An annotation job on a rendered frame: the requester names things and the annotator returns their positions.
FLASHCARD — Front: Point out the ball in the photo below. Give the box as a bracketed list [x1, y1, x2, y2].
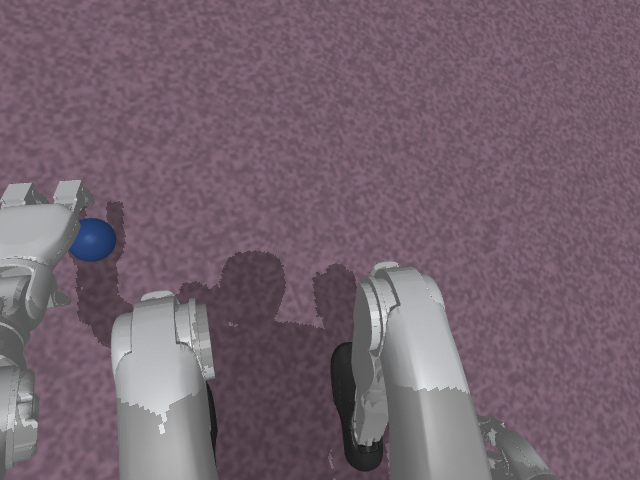
[69, 218, 116, 262]

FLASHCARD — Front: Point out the right robot foot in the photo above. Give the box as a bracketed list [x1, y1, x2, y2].
[330, 342, 383, 472]

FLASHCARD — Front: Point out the right robot hand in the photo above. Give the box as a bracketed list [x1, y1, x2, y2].
[477, 415, 552, 480]

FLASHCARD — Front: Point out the left robot arm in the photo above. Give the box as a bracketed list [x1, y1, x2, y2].
[0, 258, 54, 480]

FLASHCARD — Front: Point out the left robot hand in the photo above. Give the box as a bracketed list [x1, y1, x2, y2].
[0, 180, 94, 309]

